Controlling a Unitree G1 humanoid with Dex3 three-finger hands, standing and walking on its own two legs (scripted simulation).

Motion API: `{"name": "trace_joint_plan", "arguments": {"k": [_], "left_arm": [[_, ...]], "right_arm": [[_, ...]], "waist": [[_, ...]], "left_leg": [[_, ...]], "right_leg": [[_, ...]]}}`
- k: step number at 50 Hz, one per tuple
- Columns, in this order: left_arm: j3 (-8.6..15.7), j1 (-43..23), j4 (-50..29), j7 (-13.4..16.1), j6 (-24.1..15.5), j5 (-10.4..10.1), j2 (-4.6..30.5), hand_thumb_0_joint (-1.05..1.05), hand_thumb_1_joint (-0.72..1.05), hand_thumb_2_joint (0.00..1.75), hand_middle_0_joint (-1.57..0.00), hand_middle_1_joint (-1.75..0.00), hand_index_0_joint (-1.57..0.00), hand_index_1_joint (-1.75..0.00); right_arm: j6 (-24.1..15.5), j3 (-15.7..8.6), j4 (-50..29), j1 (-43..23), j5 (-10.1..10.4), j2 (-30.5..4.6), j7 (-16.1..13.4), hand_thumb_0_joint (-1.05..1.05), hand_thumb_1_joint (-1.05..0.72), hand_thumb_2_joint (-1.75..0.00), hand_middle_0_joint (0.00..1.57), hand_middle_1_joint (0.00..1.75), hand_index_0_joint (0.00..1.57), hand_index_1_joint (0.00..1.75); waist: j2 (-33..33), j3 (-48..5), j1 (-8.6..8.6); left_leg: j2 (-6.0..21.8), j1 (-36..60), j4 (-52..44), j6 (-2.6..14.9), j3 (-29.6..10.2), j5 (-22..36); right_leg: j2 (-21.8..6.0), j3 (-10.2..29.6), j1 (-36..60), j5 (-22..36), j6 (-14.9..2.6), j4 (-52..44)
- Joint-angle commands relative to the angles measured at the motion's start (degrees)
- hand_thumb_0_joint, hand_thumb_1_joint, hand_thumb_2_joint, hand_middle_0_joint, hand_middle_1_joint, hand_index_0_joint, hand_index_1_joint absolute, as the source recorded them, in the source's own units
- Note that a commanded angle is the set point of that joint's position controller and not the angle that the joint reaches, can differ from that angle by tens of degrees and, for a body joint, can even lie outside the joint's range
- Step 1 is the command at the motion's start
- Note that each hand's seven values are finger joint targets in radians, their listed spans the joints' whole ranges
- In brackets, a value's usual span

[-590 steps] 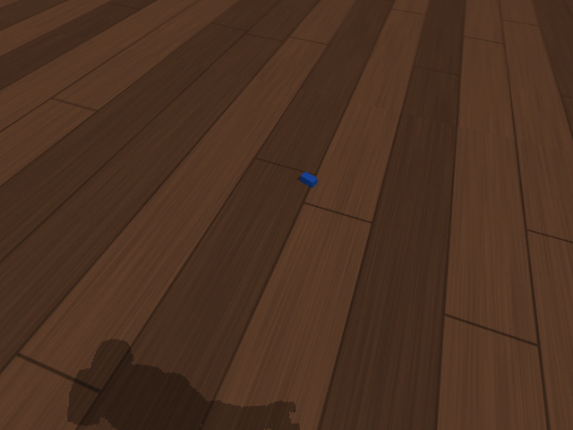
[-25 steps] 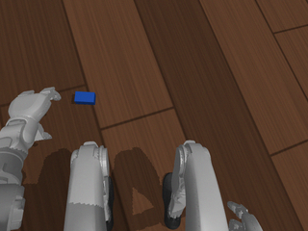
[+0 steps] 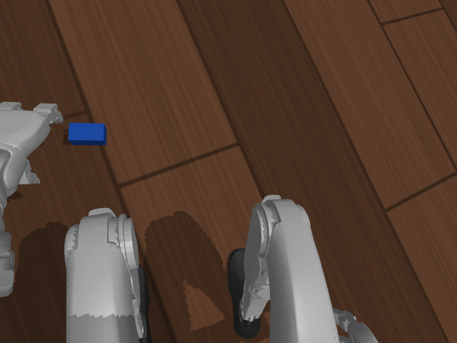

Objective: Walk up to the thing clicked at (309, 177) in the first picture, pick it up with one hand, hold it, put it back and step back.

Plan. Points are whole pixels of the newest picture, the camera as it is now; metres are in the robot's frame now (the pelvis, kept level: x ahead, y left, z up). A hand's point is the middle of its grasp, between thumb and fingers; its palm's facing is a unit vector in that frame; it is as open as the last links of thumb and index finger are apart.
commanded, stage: rise first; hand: left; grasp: from above
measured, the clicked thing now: (88, 134) +0.53 +0.25 -0.33
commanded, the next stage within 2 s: none
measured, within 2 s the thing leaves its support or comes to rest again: neither
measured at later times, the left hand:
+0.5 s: hand (42, 146) +0.45 +0.30 -0.20, palm faces -0.49 -0.03 -0.87, open 12.5 cm
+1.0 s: hand (48, 144) +0.46 +0.29 -0.22, palm faces -0.48 -0.03 -0.88, open 12.6 cm
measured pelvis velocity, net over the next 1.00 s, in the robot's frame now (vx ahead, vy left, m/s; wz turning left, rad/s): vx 0.01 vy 0.00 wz -0.04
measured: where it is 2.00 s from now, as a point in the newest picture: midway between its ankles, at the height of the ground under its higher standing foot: (192, 316)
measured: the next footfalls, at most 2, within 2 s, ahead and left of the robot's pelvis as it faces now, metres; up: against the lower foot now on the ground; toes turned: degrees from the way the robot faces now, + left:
none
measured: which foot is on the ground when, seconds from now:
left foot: down 0.00-1.00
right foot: down 0.00-1.00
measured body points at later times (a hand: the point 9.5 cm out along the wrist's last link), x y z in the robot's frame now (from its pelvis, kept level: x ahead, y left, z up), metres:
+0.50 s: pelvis +0.01 +0.00 -0.03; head +0.25 +0.07 +0.34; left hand +0.48 +0.30 -0.15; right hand +0.07 -0.28 -0.13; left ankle +0.08 +0.13 -0.32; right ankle +0.10 -0.13 -0.32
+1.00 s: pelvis +0.01 +0.00 -0.04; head +0.26 +0.07 +0.33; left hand +0.48 +0.29 -0.17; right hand +0.06 -0.28 -0.14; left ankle +0.08 +0.13 -0.32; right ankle +0.10 -0.13 -0.32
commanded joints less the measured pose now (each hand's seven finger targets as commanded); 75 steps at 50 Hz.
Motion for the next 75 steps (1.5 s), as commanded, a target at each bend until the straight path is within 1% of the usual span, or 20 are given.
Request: {"name": "trace_joint_plan", "arguments": {"k": [1,6,8,15,16,31,33,39,42,47,51,52,56,59,62,65,69,71,72,75], "left_arm": [[3.21,-18.02,-5.91,3.96,-0.63,0.53,15.86,0.00,-0.24,0.76,-0.32,-0.72,-0.33,-0.71],[3.31,-18.80,-4.57,5.39,0.44,0.27,15.92,0.00,-0.22,0.74,-0.32,-0.74,-0.34,-0.72],[2.80,-20.43,-4.56,5.36,0.73,0.26,16.14,0.00,-0.24,0.76,-0.30,-0.75,-0.32,-0.74],[3.05,-19.53,-4.98,4.88,1.79,-0.44,17.13,0.00,-0.23,0.74,-0.31,-0.77,-0.32,-0.75],[3.23,-19.48,-3.43,4.76,2.00,-0.40,17.33,0.00,-0.23,0.75,-0.31,-0.75,-0.32,-0.74],[2.77,-20.12,-4.42,5.31,1.17,-0.67,17.33,0.00,-0.23,0.75,-0.32,-0.74,-0.33,-0.73],[3.50,-21.09,-4.72,5.53,0.97,-0.42,18.95,0.00,-0.23,0.75,-0.31,-0.75,-0.33,-0.73],[3.51,-20.95,-3.16,6.18,1.32,-0.14,18.53,0.00,-0.24,0.75,-0.30,-0.77,-0.31,-0.76],[2.81,-21.13,-1.48,6.16,1.49,0.04,17.96,0.00,-0.26,0.77,-0.29,-0.78,-0.30,-0.77],[3.60,-21.14,-1.90,6.56,1.59,-0.20,19.55,0.00,-0.26,0.77,-0.28,-0.80,-0.30,-0.78],[3.46,-22.19,-1.45,6.43,2.04,-0.23,19.87,0.00,-0.31,0.81,-0.26,-0.82,-0.26,-0.81],[3.70,-22.64,-2.44,6.52,2.08,-0.07,20.68,0.00,-0.31,0.81,-0.26,-0.82,-0.26,-0.81],[2.85,-21.74,0.60,6.32,2.54,0.14,18.94,0.00,-0.30,0.81,-0.27,-0.80,-0.28,-0.80],[3.56,-22.59,-0.80,6.04,2.61,0.10,21.07,0.00,-0.33,0.83,-0.25,-0.83,-0.25,-0.82],[2.69,-24.14,0.33,5.42,2.42,-0.30,20.21,0.00,-0.30,0.81,-0.26,-0.81,-0.27,-0.80],[3.23,-22.78,0.24,5.15,2.17,0.14,22.04,0.00,-0.32,0.82,-0.26,-0.82,-0.26,-0.81],[2.38,-23.87,0.50,4.78,2.03,-0.27,20.63,0.00,-0.32,0.83,-0.24,-0.83,-0.25,-0.83],[3.20,-24.67,-0.41,4.82,1.78,0.23,22.49,0.00,-0.33,0.83,-0.24,-0.83,-0.25,-0.82],[2.16,-22.77,2.56,4.68,1.95,0.10,20.87,0.00,-0.34,0.84,-0.24,-0.83,-0.24,-0.83],[3.28,-25.52,-0.70,4.95,1.47,0.17,23.47,0.00,-0.34,0.83,-0.23,-0.85,-0.24,-0.84]], "right_arm": [[-0.24,-3.88,-0.75,11.09,-0.73,-14.00,-0.70,0.00,-0.91,-0.90,0.20,0.30,0.20,0.30],[-0.72,-3.40,-1.08,10.74,-1.51,-14.46,-0.56,0.00,-0.91,-0.90,0.20,0.30,0.20,0.30],[-0.73,-3.10,-0.90,11.16,-1.79,-14.44,-0.56,0.00,-0.91,-0.90,0.20,0.30,0.20,0.30],[-1.03,-2.47,-1.47,10.99,-1.98,-14.55,-0.32,0.00,-0.91,-0.90,0.20,0.30,0.20,0.30],[-0.93,-2.27,-1.43,11.19,-2.12,-14.71,-0.25,0.00,-0.91,-0.90,0.20,0.30,0.20,0.30],[-0.62,-1.12,-1.63,11.51,-2.40,-15.21,0.29,0.00,-0.91,-0.90,0.20,0.30,0.20,0.30],[-0.61,-0.99,-1.69,11.66,-2.49,-15.55,0.29,0.00,-0.90,-0.90,0.20,0.30,0.20,0.30],[-1.02,-0.72,-1.86,11.87,-2.83,-15.92,0.57,0.00,-0.90,-0.90,0.20,0.30,0.20,0.30],[-1.28,-0.48,-1.78,11.88,-2.89,-15.84,0.84,0.00,-0.91,-0.90,0.20,0.30,0.20,0.30],[-1.55,-0.07,-1.91,11.95,-2.88,-15.81,0.81,0.00,-0.91,-0.90,0.20,0.30,0.20,0.30],[-1.74,0.10,-1.71,12.10,-3.01,-16.05,0.82,0.00,-0.91,-0.90,0.20,0.30,0.20,0.30],[-1.73,0.17,-1.80,12.06,-2.93,-16.07,0.74,0.00,-0.91,-0.90,0.20,0.30,0.20,0.30],[-1.75,0.55,-1.89,12.11,-3.18,-16.07,0.81,0.00,-0.91,-0.90,0.20,0.30,0.20,0.30],[-1.83,0.72,-1.87,12.49,-3.27,-16.47,0.82,0.00,-0.91,-0.90,0.20,0.30,0.20,0.30],[-1.70,1.00,-2.17,12.47,-3.07,-16.51,0.90,0.00,-0.91,-0.90,0.20,0.30,0.20,0.30],[-1.56,1.48,-2.10,12.77,-3.31,-16.31,0.98,0.00,-0.91,-0.90,0.20,0.30,0.20,0.30],[-1.49,1.62,-2.23,12.53,-3.26,-16.44,1.09,0.00,-0.91,-0.90,0.20,0.30,0.20,0.30],[-1.24,1.88,-2.45,12.97,-3.38,-16.88,1.10,0.00,-0.91,-0.90,0.20,0.30,0.20,0.30],[-1.26,2.02,-2.37,12.77,-3.43,-16.58,1.20,0.00,-0.91,-0.90,0.20,0.30,0.20,0.30],[-1.09,2.31,-2.68,12.74,-3.36,-16.57,1.08,0.00,-0.91,-0.90,0.20,0.30,0.20,0.30]], "waist": [[15.04,-37.17,-0.52],[15.82,-38.05,-0.63],[14.96,-38.48,-1.70],[16.17,-39.35,-1.04],[15.17,-38.43,-1.96],[17.18,-36.85,-2.41],[17.70,-38.05,-2.50],[19.63,-37.16,-3.00],[17.79,-33.79,-4.19],[17.30,-35.87,-3.64],[17.45,-35.39,-4.34],[18.59,-36.57,-3.64],[17.32,-34.75,-5.05],[19.56,-35.29,-4.42],[18.15,-34.58,-5.85],[18.73,-35.46,-4.78],[19.74,-34.35,-5.61],[20.93,-35.73,-5.43],[19.16,-33.89,-5.87],[20.82,-34.92,-5.38]], "left_leg": [[-2.97,30.73,-12.83,0.50,3.74,8.12],[-2.89,30.32,-11.18,0.50,3.91,9.64],[-2.86,29.32,-10.24,0.82,3.97,9.42],[-2.83,28.12,-9.09,0.75,4.01,10.02],[-2.94,27.17,-8.86,0.91,3.89,9.70],[-2.77,27.49,-7.30,0.52,3.28,11.04],[-2.75,27.97,-7.14,0.45,3.04,11.59],[-2.66,28.89,-7.34,0.16,2.67,11.01],[-2.77,25.92,-7.08,0.45,2.68,8.93],[-2.85,25.08,-5.85,0.74,3.13,9.79],[-2.75,25.01,-5.46,0.73,2.95,9.68],[-2.71,26.08,-5.71,0.55,2.94,10.07],[-2.75,25.50,-5.69,0.57,2.58,9.41],[-2.80,26.20,-5.86,0.37,2.71,10.43],[-2.68,24.86,-5.43,0.59,2.23,9.74],[-2.80,24.73,-5.34,0.58,2.70,11.00],[-2.67,25.91,-5.82,0.31,2.26,10.52],[-2.60,26.76,-5.95,0.10,2.02,11.39],[-2.59,25.17,-5.12,0.43,2.26,10.95],[-2.66,24.66,-5.54,0.46,2.42,10.62]], "right_leg": [[3.18,-4.41,13.83,9.15,-3.11,-12.67],[3.29,-4.54,13.44,10.61,-3.05,-11.09],[3.38,-4.56,14.45,11.01,-2.76,-11.65],[3.61,-4.60,15.40,11.87,-2.82,-10.14],[3.53,-4.74,15.12,11.66,-2.72,-10.01],[3.82,-5.44,12.98,12.92,-2.97,-8.14],[3.85,-5.60,13.34,13.40,-2.93,-7.90],[3.70,-5.97,11.72,12.69,-3.01,-7.16],[3.77,-6.07,11.03,11.31,-3.00,-7.49],[3.84,-5.49,13.16,12.51,-2.74,-7.81],[3.84,-5.73,12.95,12.50,-2.69,-7.69],[3.95,-5.71,12.95,12.60,-2.85,-7.52],[4.09,-6.25,12.00,12.18,-2.83,-7.43],[3.87,-6.07,12.72,12.94,-2.82,-7.15],[3.99,-6.39,12.35,12.79,-2.73,-7.17],[4.10,-6.02,14.47,13.92,-2.67,-7.26],[4.12,-6.51,12.64,13.30,-2.91,-7.03],[4.21,-6.77,13.06,13.85,-2.94,-6.73],[4.27,-6.56,13.21,13.97,-2.77,-7.04],[4.24,-6.32,13.94,13.76,-2.75,-7.22]]}}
